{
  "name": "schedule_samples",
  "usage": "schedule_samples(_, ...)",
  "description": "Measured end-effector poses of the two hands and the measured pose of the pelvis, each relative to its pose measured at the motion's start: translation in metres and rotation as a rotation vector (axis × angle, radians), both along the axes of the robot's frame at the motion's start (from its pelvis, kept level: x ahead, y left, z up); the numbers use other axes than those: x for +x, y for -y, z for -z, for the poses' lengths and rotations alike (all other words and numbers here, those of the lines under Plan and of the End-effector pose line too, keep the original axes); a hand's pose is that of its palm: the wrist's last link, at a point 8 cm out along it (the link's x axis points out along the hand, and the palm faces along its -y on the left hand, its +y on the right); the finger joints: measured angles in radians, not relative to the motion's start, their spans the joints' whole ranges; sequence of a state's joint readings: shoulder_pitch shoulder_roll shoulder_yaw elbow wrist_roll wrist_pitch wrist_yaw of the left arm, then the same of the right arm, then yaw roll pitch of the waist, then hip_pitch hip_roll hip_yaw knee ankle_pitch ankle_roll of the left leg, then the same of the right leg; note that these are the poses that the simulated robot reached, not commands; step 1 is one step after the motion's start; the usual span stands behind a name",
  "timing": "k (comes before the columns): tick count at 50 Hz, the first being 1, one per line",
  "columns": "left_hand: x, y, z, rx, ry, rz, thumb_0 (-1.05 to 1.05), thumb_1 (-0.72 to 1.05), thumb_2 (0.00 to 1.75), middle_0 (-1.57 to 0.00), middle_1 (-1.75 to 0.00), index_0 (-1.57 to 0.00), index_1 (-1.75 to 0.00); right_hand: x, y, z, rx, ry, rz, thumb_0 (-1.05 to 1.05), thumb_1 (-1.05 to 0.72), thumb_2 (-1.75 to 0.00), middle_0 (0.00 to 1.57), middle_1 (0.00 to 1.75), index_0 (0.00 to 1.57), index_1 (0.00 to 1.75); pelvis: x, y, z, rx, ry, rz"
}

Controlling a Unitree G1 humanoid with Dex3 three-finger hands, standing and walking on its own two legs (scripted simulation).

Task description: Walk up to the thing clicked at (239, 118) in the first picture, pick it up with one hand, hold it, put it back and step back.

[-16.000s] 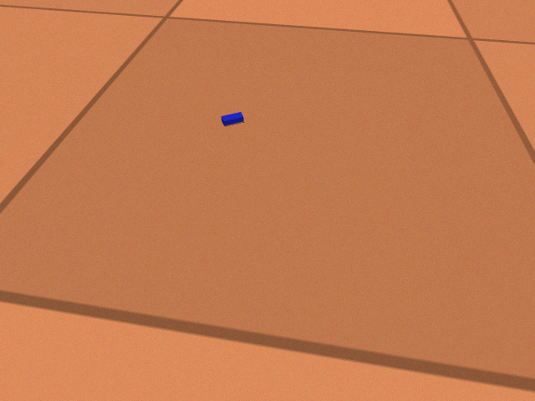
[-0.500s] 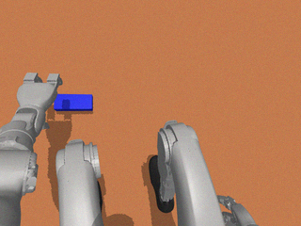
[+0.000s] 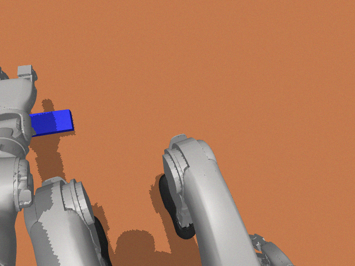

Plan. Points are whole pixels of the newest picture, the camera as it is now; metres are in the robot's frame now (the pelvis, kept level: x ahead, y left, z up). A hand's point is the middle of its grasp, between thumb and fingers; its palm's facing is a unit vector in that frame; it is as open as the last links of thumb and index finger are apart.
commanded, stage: rest palm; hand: left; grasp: from above
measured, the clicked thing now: (46, 123) +0.47 +0.18 -0.30
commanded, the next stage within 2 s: close in 1.86 s
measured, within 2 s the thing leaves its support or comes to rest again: neither
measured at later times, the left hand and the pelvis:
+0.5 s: hand (41, 134) +0.43 +0.18 -0.23, palm faces -0.35 +0.04 -0.94, open 13.5 cm; pelvis -0.01 +0.01 -0.01, yaw -2 degrees
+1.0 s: hand (32, 133) +0.44 +0.20 -0.26, palm faces -0.56 -0.05 -0.83, open 13.6 cm; pelvis +0.00 +0.00 -0.01, yaw -3 degrees
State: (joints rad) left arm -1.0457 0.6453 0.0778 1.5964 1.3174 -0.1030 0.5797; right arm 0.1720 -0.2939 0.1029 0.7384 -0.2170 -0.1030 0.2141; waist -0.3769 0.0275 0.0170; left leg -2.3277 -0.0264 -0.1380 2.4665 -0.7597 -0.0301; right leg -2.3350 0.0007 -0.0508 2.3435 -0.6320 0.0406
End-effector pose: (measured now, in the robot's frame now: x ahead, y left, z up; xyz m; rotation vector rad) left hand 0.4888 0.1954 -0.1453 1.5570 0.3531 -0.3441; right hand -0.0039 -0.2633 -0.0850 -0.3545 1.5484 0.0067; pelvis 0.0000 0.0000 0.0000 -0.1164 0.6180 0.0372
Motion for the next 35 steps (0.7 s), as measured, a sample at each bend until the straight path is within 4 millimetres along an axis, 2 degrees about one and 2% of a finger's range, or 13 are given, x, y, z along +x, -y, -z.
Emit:
schedule_samples(5, -0.022, -0.031, -0.005, -0.002, -0.055, -0.059, 0.0, -0.38, 0.85, -0.05, -1.09, -0.14, -0.99, 0.005, -0.007, 0.008, 0.056, -0.023, -0.001, 0.0, -0.91, -0.89, 0.2, 0.3, 0.2, 0.3, 0.002, 0.001, -0.004, 0.01, 0.002, -0.009)
schedule_samples(9, -0.038, -0.04, -0.005, -0.021, -0.13, -0.031, 0.0, -0.38, 0.85, -0.05, -1.1, -0.14, -1.0, 0.017, -0.005, 0.009, 0.054, -0.004, -0.035, 0.0, -0.91, -0.89, 0.2, 0.3, 0.2, 0.3, -0.001, 0.001, -0.005, 0.008, 0.019, -0.016)
schedule_samples(12, -0.048, -0.032, 0.001, -0.078, -0.165, 0.02, 0.0, -0.37, 0.85, -0.05, -1.09, -0.14, -1.0, 0.026, 0.002, 0.005, 0.016, 0.027, -0.067, 0.0, -0.91, -0.89, 0.2, 0.3, 0.21, 0.3, -0.005, 0.0, -0.003, -0.002, 0.04, -0.015)
schedule_samples(15, -0.055, -0.017, 0.011, -0.141, -0.168, 0.107, 0.0, -0.37, 0.84, -0.05, -1.09, -0.14, -0.99, 0.035, 0.008, -0.004, -0.036, 0.061, -0.103, 0.0, -0.91, -0.89, 0.2, 0.3, 0.2, 0.3, -0.009, -0.001, 0.0, -0.015, 0.063, -0.012)
schedule_samples(21, -0.062, 0.009, 0.026, -0.176, -0.031, 0.276, 0.0, -0.35, 0.83, -0.04, -1.08, -0.14, -0.98, 0.044, 0.016, -0.024, -0.123, 0.098, -0.157, 0.0, -0.9, -0.89, 0.2, 0.3, 0.2, 0.3, -0.01, -0.005, 0.004, -0.036, 0.089, 0.001)
schedule_samples(24, -0.062, 0.015, 0.028, -0.134, 0.055, 0.323, 0.0, -0.35, 0.83, -0.04, -1.08, -0.14, -0.97, 0.045, 0.017, -0.03, -0.133, 0.102, -0.165, 0.0, -0.9, -0.89, 0.2, 0.3, 0.2, 0.3, -0.009, -0.007, 0.005, -0.043, 0.08, 0.007)
schedule_samples(27, -0.053, 0.011, 0.027, -0.056, 0.118, 0.3, 0.0, -0.36, 0.83, -0.04, -1.07, -0.14, -0.97, 0.045, 0.015, -0.032, -0.115, 0.106, -0.17, 0.0, -0.9, -0.89, 0.2, 0.3, 0.2, 0.3, -0.009, -0.008, 0.004, -0.047, 0.063, 0.009)
schedule_samples(30, -0.041, 0.006, 0.026, 0.003, 0.14, 0.188, 0.0, -0.37, 0.84, -0.04, -1.06, -0.13, -0.96, 0.043, 0.009, -0.03, -0.063, 0.1, -0.182, 0.0, -0.9, -0.89, 0.2, 0.3, 0.2, 0.3, -0.01, -0.009, 0.002, -0.046, 0.04, 0.009)
schedule_samples(35, -0.022, 0.004, 0.035, -0.007, 0.046, -0.033, 0.0, -0.38, 0.84, -0.04, -1.05, -0.13, -0.96, 0.03, 0.001, -0.022, 0.017, 0.068, -0.164, 0.0, -0.91, -0.89, 0.2, 0.3, 0.2, 0.3, -0.007, -0.01, 0.003, -0.049, 0.025, 0.009)
